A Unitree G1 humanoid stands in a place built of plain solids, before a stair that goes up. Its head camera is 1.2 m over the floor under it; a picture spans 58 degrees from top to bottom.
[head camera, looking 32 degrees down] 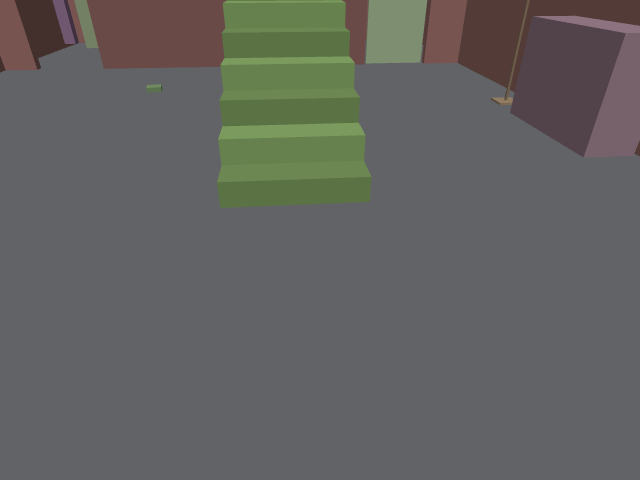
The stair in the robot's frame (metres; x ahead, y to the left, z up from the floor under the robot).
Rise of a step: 0.17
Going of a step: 0.26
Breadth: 0.90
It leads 5 degrees to the left of straight ahead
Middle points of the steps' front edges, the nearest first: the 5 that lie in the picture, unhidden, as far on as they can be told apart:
2.32 0.14 0.17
2.57 0.17 0.33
2.83 0.19 0.50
3.08 0.21 0.66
3.34 0.23 0.83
